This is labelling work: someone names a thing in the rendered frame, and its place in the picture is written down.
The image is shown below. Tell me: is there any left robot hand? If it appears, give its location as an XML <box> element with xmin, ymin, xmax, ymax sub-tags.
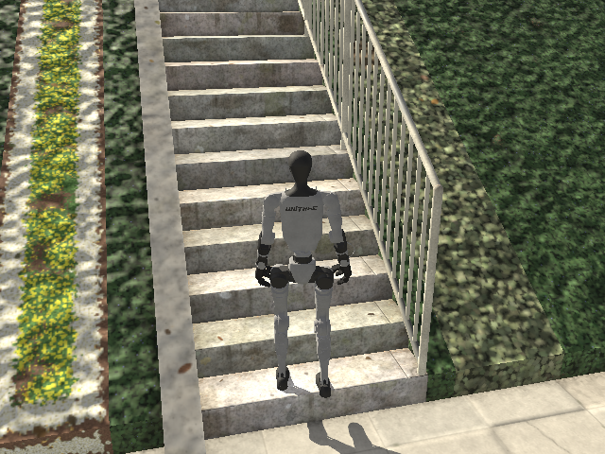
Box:
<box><xmin>255</xmin><ymin>266</ymin><xmax>272</xmax><ymax>287</ymax></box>

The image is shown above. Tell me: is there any humanoid robot head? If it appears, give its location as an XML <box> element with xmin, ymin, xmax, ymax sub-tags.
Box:
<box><xmin>285</xmin><ymin>150</ymin><xmax>318</xmax><ymax>197</ymax></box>

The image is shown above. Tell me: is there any right robot hand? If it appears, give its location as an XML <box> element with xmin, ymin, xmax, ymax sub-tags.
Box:
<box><xmin>332</xmin><ymin>264</ymin><xmax>352</xmax><ymax>285</ymax></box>

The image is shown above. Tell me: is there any left robot forearm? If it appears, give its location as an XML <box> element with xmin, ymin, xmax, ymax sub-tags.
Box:
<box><xmin>255</xmin><ymin>231</ymin><xmax>271</xmax><ymax>270</ymax></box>

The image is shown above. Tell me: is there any right robot upper arm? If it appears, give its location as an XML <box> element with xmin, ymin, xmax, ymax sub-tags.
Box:
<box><xmin>320</xmin><ymin>191</ymin><xmax>344</xmax><ymax>243</ymax></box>

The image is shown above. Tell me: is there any right robot forearm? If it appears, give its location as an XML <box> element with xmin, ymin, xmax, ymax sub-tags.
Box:
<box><xmin>334</xmin><ymin>229</ymin><xmax>350</xmax><ymax>267</ymax></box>

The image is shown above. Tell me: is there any robot right shin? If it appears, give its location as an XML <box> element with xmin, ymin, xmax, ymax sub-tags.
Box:
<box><xmin>316</xmin><ymin>319</ymin><xmax>331</xmax><ymax>385</ymax></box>

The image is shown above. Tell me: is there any left robot upper arm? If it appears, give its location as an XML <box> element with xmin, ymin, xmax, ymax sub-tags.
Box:
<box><xmin>261</xmin><ymin>192</ymin><xmax>282</xmax><ymax>245</ymax></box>

